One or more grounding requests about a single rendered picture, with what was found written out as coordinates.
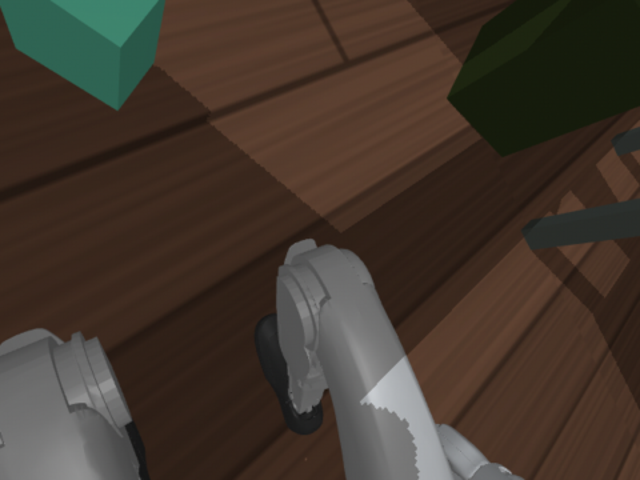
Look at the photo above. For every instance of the left robot foot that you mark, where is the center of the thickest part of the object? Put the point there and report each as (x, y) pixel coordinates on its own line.
(139, 449)

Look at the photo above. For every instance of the right robot foot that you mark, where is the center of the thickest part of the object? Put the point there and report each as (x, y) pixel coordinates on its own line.
(274, 367)

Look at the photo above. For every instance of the right robot arm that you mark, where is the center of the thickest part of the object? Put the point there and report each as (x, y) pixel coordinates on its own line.
(495, 471)

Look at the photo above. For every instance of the right robot hand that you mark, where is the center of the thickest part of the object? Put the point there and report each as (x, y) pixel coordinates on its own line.
(464, 458)

